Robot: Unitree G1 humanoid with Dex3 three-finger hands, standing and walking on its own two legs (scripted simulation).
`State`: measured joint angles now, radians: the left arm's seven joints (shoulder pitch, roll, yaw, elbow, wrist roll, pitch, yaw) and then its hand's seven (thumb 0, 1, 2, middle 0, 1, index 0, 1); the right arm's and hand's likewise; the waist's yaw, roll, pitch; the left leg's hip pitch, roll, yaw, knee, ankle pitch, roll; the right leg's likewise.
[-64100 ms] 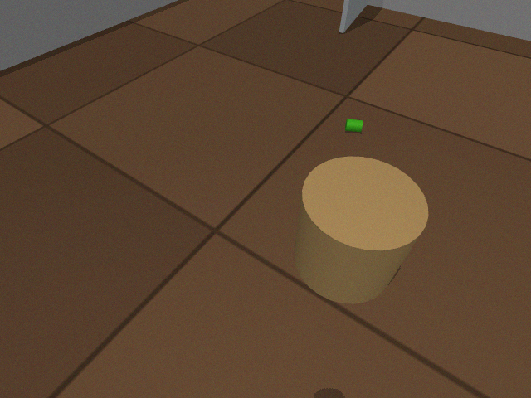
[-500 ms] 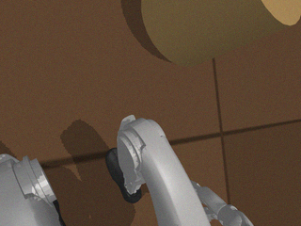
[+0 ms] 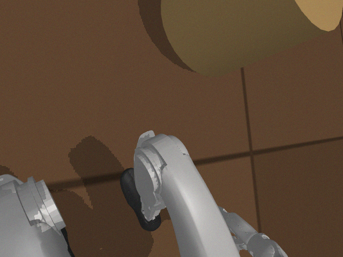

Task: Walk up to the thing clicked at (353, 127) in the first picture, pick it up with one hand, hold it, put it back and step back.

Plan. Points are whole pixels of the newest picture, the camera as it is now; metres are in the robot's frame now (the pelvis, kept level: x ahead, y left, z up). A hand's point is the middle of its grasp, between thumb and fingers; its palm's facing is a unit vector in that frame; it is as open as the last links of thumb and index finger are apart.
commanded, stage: rest palm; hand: left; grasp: from above
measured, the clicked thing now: out of the picture +0.46 +0.40 -0.28
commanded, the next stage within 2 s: close in 0.62 s
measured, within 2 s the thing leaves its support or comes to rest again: neither
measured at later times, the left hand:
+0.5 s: hand out of the picture +0.45 +0.38 -0.25, palm faces -0.42 -0.19 -0.89, open 14.1 cm
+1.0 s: hand out of the picture +0.44 +0.39 -0.25, palm faces -0.43 -0.19 -0.88, open 13.4 cm
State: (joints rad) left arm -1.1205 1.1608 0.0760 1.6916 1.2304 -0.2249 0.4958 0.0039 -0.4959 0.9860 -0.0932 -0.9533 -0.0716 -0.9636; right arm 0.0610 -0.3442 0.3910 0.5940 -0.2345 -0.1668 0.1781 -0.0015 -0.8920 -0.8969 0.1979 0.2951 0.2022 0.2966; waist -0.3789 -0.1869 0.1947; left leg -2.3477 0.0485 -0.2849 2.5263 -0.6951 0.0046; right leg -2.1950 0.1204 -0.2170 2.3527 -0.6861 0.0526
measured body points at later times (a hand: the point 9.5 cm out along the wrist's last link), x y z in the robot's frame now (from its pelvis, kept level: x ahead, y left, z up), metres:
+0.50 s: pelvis +0.00 +0.00 +0.00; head +0.28 +0.14 +0.31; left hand +0.47 +0.38 -0.20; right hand +0.08 -0.25 -0.06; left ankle +0.07 +0.13 -0.28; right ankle +0.11 -0.11 -0.28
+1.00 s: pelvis +0.00 +0.00 +0.00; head +0.28 +0.15 +0.31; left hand +0.46 +0.39 -0.20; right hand +0.09 -0.25 -0.05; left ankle +0.07 +0.13 -0.28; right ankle +0.11 -0.11 -0.28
